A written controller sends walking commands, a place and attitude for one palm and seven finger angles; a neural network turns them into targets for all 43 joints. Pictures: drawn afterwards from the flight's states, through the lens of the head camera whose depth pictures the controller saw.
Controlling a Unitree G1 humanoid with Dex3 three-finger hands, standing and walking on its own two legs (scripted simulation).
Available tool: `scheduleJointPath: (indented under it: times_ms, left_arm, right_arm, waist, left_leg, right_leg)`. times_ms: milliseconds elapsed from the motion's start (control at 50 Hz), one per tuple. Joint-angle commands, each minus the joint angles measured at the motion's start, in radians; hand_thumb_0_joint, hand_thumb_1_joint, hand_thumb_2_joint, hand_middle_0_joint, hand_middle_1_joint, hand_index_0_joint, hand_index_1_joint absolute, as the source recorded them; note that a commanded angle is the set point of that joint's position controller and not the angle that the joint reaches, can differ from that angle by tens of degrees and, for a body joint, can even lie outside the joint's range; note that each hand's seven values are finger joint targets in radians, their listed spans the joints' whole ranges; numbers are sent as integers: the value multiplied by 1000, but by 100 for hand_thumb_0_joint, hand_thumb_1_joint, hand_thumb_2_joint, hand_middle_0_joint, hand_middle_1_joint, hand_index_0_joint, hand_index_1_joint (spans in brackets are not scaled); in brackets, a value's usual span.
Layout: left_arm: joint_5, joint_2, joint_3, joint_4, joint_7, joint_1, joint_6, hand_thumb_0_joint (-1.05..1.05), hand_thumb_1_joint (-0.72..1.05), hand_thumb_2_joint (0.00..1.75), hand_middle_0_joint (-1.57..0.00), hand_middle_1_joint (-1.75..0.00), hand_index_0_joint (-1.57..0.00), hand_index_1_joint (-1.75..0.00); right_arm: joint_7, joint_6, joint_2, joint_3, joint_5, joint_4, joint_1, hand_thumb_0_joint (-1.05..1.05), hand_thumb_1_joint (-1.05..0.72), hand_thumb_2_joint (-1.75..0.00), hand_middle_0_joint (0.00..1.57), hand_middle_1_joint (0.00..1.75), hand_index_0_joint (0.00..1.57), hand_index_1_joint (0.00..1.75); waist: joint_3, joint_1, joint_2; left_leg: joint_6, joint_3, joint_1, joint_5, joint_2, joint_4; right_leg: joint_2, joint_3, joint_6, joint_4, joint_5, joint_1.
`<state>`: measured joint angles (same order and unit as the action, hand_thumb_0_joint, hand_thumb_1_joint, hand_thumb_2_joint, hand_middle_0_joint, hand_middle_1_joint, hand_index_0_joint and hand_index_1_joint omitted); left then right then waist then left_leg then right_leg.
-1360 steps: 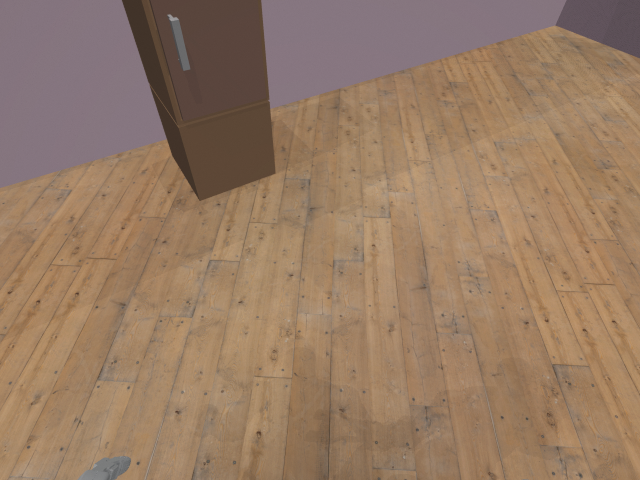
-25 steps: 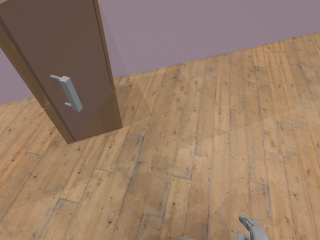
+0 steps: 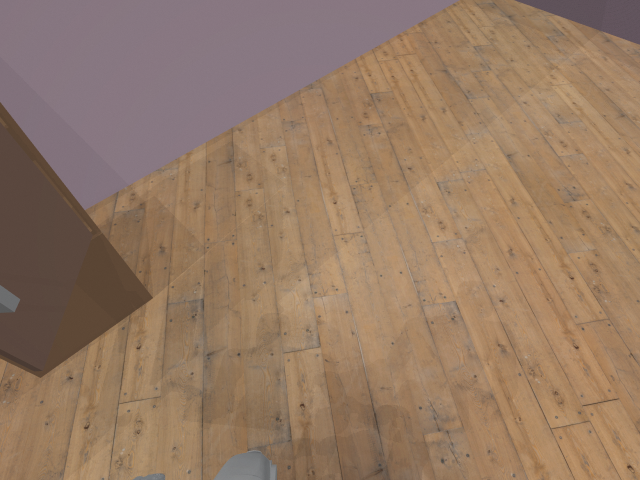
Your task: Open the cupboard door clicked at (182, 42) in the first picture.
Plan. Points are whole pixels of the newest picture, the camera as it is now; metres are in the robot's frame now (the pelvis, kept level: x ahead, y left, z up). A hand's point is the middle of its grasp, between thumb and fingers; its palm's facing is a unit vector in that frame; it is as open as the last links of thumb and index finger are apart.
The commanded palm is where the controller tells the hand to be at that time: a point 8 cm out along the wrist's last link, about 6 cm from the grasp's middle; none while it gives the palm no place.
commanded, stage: walk to a spot facing it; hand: left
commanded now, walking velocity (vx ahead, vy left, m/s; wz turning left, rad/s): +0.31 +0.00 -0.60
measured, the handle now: out of the picture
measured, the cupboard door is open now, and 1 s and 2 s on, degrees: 48 48 48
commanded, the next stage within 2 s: turn to face it in 1.50 s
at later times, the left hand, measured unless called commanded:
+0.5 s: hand (274, 340) +0.34 +0.10 -0.16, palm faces -0.39 -0.90 -0.20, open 7.4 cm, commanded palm none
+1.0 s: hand (317, 345) +0.33 +0.03 -0.16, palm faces -0.29 -0.93 -0.23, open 7.3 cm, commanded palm none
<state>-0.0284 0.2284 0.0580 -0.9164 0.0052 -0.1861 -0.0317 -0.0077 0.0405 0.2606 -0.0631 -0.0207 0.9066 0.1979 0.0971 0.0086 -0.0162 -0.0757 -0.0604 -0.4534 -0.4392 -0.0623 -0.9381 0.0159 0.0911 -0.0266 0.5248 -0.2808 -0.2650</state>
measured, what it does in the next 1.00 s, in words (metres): walks ahead, turning right: left foot, then right foot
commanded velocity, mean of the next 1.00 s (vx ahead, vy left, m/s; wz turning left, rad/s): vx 0.35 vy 0.00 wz -0.30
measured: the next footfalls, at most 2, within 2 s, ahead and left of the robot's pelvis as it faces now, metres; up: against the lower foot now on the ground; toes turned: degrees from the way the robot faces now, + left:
left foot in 0.12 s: +0.09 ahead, +0.14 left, +0.00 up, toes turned -1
right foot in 0.54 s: +0.24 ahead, -0.16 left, +0.00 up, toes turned -25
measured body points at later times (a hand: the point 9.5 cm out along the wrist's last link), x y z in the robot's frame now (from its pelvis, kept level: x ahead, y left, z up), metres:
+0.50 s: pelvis +0.14 -0.03 -0.01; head +0.19 -0.06 +0.43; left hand +0.36 +0.15 -0.14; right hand -0.03 -0.22 -0.15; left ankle +0.05 +0.14 -0.74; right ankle +0.20 -0.14 -0.72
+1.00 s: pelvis +0.33 -0.16 +0.00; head +0.34 -0.18 +0.45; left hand +0.35 +0.07 -0.14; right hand +0.35 -0.41 -0.15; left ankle +0.48 -0.07 -0.68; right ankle +0.20 -0.14 -0.74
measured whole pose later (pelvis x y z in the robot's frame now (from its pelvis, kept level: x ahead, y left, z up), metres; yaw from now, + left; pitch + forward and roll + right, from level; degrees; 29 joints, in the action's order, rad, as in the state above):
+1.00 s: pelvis +0.33 -0.16 +0.00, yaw -24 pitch +1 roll +2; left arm -0.02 0.14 0.03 -1.11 -0.03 -0.44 0.08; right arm 0.02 0.00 0.18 -0.05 -0.02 0.98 0.09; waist 0.03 -0.05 0.01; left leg -0.03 -0.08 -0.61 -0.14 -0.07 -0.89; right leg 0.11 -0.02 -0.13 0.22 -0.30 0.07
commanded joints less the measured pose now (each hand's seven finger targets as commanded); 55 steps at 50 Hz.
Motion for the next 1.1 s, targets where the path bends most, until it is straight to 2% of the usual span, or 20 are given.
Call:
scheduleJointPath:
  times_ms: [0, 60, 80, 100, 120, 160, 220, 260, 400, 440, 480, 500, 520, 540, 580, 640, 740, 960, 1040, 1080]
  left_arm:
    - [-3, 237, 65, 57, 4, -20, 32, 0, 90, 90, -20, -30, -20, -30]
    - [5, 195, 60, 70, 12, 39, 33, 0, 90, 90, -20, -30, -20, -30]
    - [6, 132, 46, 85, 17, 44, 34, 0, 90, 90, -20, -30, -20, -30]
    - [19, 61, 30, 119, 26, 65, 33, 0, 90, 90, -20, -30, -20, -30]
    - [9, 94, 37, 153, 33, 153, 42, 0, 90, 90, -20, -30, -20, -30]
    - [-8, 90, 53, 137, 55, 141, 50, 0, 90, 90, -20, -30, -20, -30]
    - [-11, 40, 39, 94, 71, 100, 35, 0, 90, 90, -20, -30, -20, -30]
    - [-4, 10, 23, 91, 74, 110, 32, 0, 90, 90, -20, -30, -20, -30]
    - [1, 11, 5, 109, 75, 251, 29, 0, 90, 90, -20, -30, -20, -30]
    - [3, 36, 13, 86, 71, 184, 31, 0, 90, 90, -20, -30, -20, -30]
    - [-2, 101, 36, 1, 56, -91, 46, 0, 90, 90, -20, -30, -20, -30]
    - [-9, 222, 71, -44, 39, -262, 57, 0, 90, 90, -20, -30, -20, -30]
    - [15, 290, 85, -60, 22, -325, 57, 0, 90, 90, -20, -30, -20, -30]
    - [26, 275, 82, -47, 11, -250, 54, 0, 90, 90, -20, -30, -20, -30]
    - [25, 165, 50, -12, -4, -94, 64, 0, 90, 90, -20, -30, -20, -30]
    - [17, 89, 26, -9, -5, -35, 88, 0, 90, 90, -20, -30, -20, -30]
    - [21, 53, 28, -63, -6, -128, 112, 0, 90, 90, -20, -30, -20, -30]
    - [14, 30, -6, -189, -40, -385, 128, 0, 90, 90, -20, -30, -20, -30]
    - [13, 61, -2, -209, -46, -391, 132, 0, 90, 90, -20, -30, -20, -30]
    - [12, 69, -1, -216, -46, -361, 136, 0, 90, 90, -20, -30, -20, -30]
  right_arm:
    - [13, -48, 52, -16, 4, -98, -35, 0, -90, -90, 20, 30, 20, 30]
    - [0, -71, 70, -18, 4, -50, 110, 0, -90, -90, 20, 30, 20, 30]
    - [-15, -80, 127, -30, 0, -18, 210, 0, -90, -90, 20, 30, 20, 30]
    - [-24, -91, 240, -53, -25, 5, 327, 0, -90, -90, 20, 30, 20, 30]
    - [-33, -92, 250, -47, -22, 10, 344, 0, -90, -90, 20, 30, 20, 30]
    - [-24, -103, 189, -27, -28, -29, 243, 0, -90, -90, 20, 30, 20, 30]
    - [-27, -120, 93, 6, -18, -9, 202, 0, -90, -90, 20, 30, 20, 30]
    - [-30, -128, 80, 13, -14, 21, 258, 0, -90, -90, 20, 30, 20, 30]
    - [-24, -115, 79, 16, -24, 77, 332, 0, -90, -90, 20, 30, 20, 30]
    - [-23, -111, 106, 12, -21, 82, 304, 0, -90, -90, 20, 30, 20, 30]
    - [-18, -108, 115, 11, -8, 67, 234, 0, -90, -90, 20, 30, 20, 30]
    - [-7, -112, 59, 23, 13, 41, 220, 0, -90, -90, 20, 30, 20, 30]
    - [-10, -111, 30, 25, 27, -7, 184, 0, -90, -90, 20, 30, 20, 30]
    - [-11, -106, 62, 13, 20, -5, 130, 0, -90, -90, 20, 30, 20, 30]
    - [-11, -99, 39, 3, 10, 24, 100, 0, -90, -90, 20, 30, 20, 30]
    - [-3, -59, -11, 6, -8, 77, 172, 0, -90, -90, 20, 30, 20, 30]
    - [12, -49, -28, -3, -9, 64, 109, 0, -90, -90, 20, 30, 20, 30]
    - [30, -64, -33, 8, 7, -15, -229, 0, -90, -90, 20, 30, 20, 30]
    - [21, -79, -41, 19, 7, 10, -178, 0, -90, -90, 20, 30, 20, 30]
    - [3, -88, -16, 11, 2, 77, 7, 0, -90, -90, 20, 30, 20, 30]
  waist:
    - [-68, -33, -165]
    - [-71, 47, -111]
    - [-109, 90, 74]
    - [-133, 136, 405]
    - [-74, 137, 280]
    - [-14, 67, 91]
    - [-5, 14, 155]
    - [-58, 22, 178]
    - [-24, 64, 194]
    - [-49, 19, 182]
    - [-166, -121, 81]
    - [-298, -195, -155]
    - [-356, -187, -290]
    - [-245, -155, -163]
    - [-129, -62, -35]
    - [-73, 20, -81]
    - [-84, 10, -61]
    - [22, -68, -83]
    - [-32, -22, -101]
    - [-93, 67, -105]
  left_leg:
    - [16, -8, 58, 11, 26, 177]
    - [24, -28, 358, 117, 43, 445]
    - [53, 107, 523, -17, -71, 572]
    - [151, 524, 610, -273, -376, 732]
    - [233, 646, 503, -312, -495, 816]
    - [232, 487, 342, -191, -403, 810]
    - [136, 139, 377, 244, -260, 741]
    - [129, 16, 455, 522, -229, 680]
    - [149, -107, 438, 606, -269, 663]
    - [150, -129, 412, 733, -292, 585]
    - [100, -192, 254, 787, -232, 244]
    - [55, -232, -30, 390, -121, -93]
    - [29, -115, -228, -173, 6, -394]
    - [49, 35, -295, -98, -49, -464]
    - [33, 52, -215, 65, -114, -387]
    - [20, 34, -86, 156, -110, -229]
    - [17, 27, -175, 289, -80, -93]
    - [60, -27, -323, 278, -6, 69]
    - [113, -134, -79, 192, 104, 252]
    - [159, -132, 183, 243, 134, 350]
  right_leg:
    - [-204, 305, -182, -263, -241, -14]
    - [-123, 259, -121, -163, -292, -202]
    - [-36, 177, -72, 15, -305, -338]
    - [99, -27, 0, 382, -363, -528]
    - [-1, -1, 5, 532, -303, -566]
    - [-57, -29, 11, 668, -158, -519]
    - [-85, -87, 32, 665, 23, -515]
    - [-77, -129, 32, 615, 51, -509]
    - [-51, -231, -6, 219, 52, -312]
    - [-22, -248, -35, 163, 8, -155]
    - [8, -228, -87, 45, 40, 259]
    - [-225, 95, -166, -48, -76, 568]
    - [-445, 525, -241, -220, 22, 609]
    - [-428, 468, -243, -257, 17, 510]
    - [-350, 266, -198, -259, 178, 239]
    - [-241, 71, -146, -313, 274, 42]
    - [-191, 55, -99, -356, 247, 157]
    - [-229, 47, -55, -291, 824, 425]
    - [-207, -24, -36, -152, 1267, 427]
    - [-185, -59, -10, 44, 1335, 323]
